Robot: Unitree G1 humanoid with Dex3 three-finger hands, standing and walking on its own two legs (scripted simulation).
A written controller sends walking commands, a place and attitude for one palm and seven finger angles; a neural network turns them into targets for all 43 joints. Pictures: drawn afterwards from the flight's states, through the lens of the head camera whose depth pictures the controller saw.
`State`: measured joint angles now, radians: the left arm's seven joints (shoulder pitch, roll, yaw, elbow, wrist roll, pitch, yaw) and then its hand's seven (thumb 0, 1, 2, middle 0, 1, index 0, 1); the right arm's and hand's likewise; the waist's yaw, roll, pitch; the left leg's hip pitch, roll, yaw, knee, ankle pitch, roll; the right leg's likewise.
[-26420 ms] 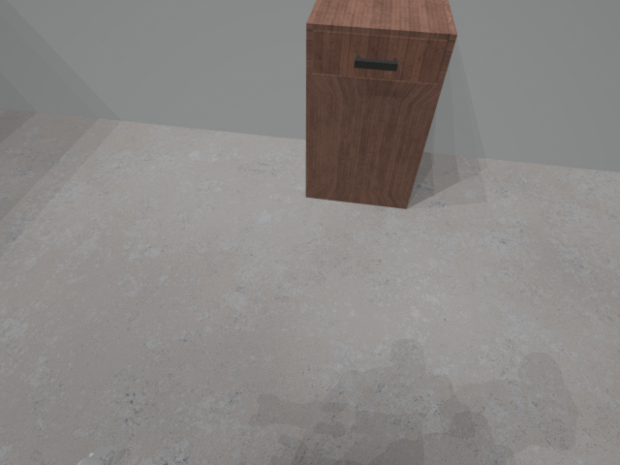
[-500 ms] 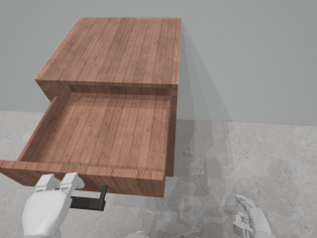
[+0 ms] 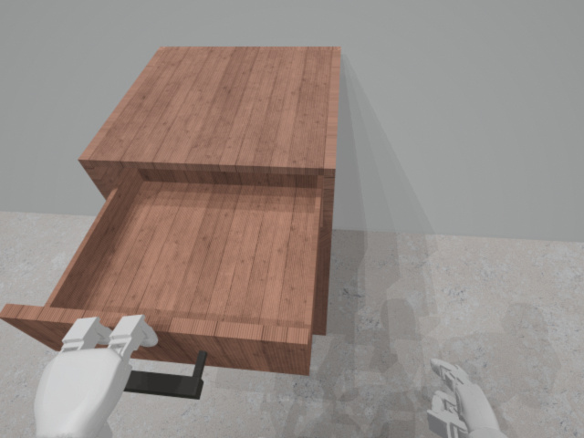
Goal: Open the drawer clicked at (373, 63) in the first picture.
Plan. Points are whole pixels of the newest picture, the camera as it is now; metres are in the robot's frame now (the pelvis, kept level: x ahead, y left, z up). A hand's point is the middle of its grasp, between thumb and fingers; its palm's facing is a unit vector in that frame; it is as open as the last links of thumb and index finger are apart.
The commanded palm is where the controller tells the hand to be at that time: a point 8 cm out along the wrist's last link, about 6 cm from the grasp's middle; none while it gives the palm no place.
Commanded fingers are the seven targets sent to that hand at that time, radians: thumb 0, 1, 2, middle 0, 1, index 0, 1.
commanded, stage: lift the hand off the handle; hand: left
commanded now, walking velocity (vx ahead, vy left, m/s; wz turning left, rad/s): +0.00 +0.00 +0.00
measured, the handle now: (155, 368) +0.21 +0.23 -0.04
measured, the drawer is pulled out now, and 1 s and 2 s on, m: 0.30 0.30 0.30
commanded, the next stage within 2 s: draw the hand back to the body in 1.00 s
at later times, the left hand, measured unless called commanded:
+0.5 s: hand (101, 373) +0.17 +0.24 +0.07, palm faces +0.03 -0.10 -0.99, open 13.8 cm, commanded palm +0.15 +0.23 +0.13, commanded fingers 0.00 -0.50 0.30 -0.30 -1.20 -0.30 -1.20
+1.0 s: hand (76, 367) +0.17 +0.25 +0.10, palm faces +0.03 -0.11 -0.99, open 13.9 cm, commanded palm +0.15 +0.24 +0.16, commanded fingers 0.00 -0.50 0.30 -0.30 -1.20 -0.30 -1.20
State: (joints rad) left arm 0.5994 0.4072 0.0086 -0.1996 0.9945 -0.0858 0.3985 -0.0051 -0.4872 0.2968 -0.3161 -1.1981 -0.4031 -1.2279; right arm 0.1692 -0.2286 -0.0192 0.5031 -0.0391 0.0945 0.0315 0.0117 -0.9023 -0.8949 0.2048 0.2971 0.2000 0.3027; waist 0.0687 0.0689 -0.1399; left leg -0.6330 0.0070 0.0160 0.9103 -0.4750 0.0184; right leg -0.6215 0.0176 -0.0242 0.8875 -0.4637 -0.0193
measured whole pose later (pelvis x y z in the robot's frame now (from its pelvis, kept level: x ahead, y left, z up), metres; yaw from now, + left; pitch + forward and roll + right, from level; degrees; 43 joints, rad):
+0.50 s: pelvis +0.00 -0.01 +0.02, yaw +0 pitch +8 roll -1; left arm 0.61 0.44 0.04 -0.31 0.94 -0.06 0.32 -0.01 -0.49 0.30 -0.32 -1.20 -0.32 -1.20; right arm 0.17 -0.24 -0.01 0.49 -0.02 0.10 0.03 0.01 -0.90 -0.89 0.20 0.30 0.20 0.30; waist 0.08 0.08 -0.12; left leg -0.51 0.01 0.02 0.80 -0.43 0.01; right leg -0.51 0.02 -0.02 0.78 -0.42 -0.02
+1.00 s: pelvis +0.01 +0.00 +0.03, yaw +0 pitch +6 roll -1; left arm 0.65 0.47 0.08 -0.42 0.88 -0.05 0.23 -0.01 -0.49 0.30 -0.32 -1.20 -0.32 -1.20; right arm 0.16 -0.25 -0.01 0.48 -0.01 0.11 0.02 0.01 -0.90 -0.90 0.20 0.30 0.20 0.30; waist 0.10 0.09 -0.09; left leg -0.41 0.01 0.02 0.70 -0.39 0.02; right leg -0.40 0.02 -0.02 0.67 -0.37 -0.01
